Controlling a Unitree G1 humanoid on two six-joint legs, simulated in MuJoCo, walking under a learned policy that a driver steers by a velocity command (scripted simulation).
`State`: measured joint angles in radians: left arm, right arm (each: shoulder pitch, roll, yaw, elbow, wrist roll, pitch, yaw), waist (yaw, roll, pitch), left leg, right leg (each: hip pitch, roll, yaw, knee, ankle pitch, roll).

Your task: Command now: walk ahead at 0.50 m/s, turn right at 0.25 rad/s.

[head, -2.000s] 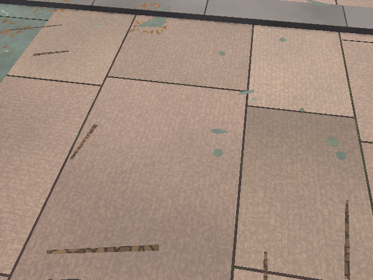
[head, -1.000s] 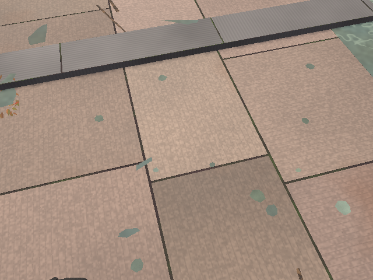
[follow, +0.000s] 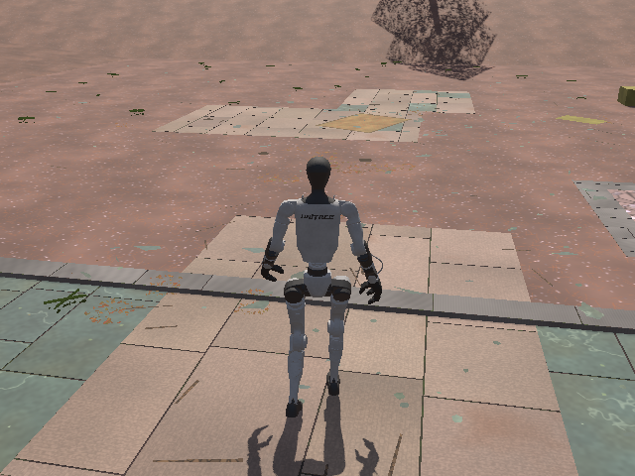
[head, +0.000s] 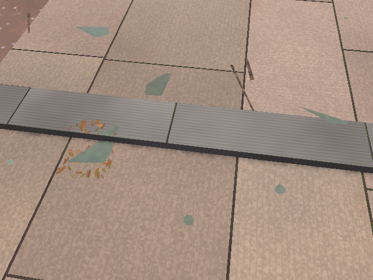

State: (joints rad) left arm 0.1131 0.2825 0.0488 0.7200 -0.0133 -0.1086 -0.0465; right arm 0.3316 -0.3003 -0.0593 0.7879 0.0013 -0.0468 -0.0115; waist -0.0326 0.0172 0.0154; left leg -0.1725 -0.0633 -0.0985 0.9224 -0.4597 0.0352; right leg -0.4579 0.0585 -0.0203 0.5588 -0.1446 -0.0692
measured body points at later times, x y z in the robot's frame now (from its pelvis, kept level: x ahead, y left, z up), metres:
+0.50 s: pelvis +0.27 +0.01 +0.00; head +0.30 +0.00 +0.45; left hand +0.36 +0.28 -0.12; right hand +0.44 -0.27 -0.06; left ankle +0.39 +0.09 -0.72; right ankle +0.11 -0.09 -0.66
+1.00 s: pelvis +0.35 -0.03 +0.01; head +0.35 -0.03 +0.46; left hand +0.53 +0.19 -0.10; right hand +0.39 -0.30 -0.12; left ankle +0.39 +0.09 -0.72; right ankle +0.32 -0.15 -0.72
